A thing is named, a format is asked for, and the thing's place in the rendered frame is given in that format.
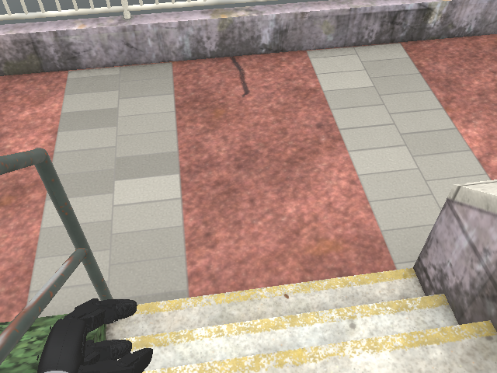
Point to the stairs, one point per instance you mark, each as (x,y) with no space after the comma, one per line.
(369,323)

